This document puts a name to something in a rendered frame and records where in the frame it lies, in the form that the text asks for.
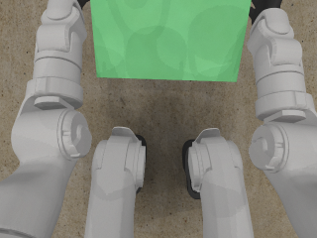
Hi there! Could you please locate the robot right foot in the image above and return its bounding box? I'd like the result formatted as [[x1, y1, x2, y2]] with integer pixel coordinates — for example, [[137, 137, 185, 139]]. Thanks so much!
[[182, 139, 201, 199]]

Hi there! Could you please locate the robot left shin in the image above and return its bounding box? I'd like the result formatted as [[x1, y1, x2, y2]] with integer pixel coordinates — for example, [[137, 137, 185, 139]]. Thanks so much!
[[91, 126, 139, 188]]

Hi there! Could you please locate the robot left upper arm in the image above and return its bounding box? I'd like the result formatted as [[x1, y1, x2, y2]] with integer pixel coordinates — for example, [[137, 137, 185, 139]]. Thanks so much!
[[0, 108, 92, 238]]

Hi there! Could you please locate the left robot forearm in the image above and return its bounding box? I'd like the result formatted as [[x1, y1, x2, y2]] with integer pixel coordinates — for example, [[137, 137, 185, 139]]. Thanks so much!
[[11, 0, 87, 152]]

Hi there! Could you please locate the robot right upper arm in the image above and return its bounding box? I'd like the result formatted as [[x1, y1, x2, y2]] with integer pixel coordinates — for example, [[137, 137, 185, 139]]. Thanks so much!
[[248, 121, 317, 238]]

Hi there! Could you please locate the carton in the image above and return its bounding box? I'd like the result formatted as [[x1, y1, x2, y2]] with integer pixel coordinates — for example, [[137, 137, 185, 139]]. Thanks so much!
[[90, 0, 252, 82]]

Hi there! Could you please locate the left robot hand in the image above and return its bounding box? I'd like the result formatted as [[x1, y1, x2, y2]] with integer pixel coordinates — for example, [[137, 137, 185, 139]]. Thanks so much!
[[77, 0, 90, 10]]

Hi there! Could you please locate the right robot forearm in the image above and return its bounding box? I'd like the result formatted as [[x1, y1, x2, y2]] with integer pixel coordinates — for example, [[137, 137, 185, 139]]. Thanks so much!
[[247, 8, 317, 126]]

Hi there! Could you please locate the right robot hand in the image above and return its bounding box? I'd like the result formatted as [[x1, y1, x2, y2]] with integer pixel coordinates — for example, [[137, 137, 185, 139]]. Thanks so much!
[[249, 0, 282, 24]]

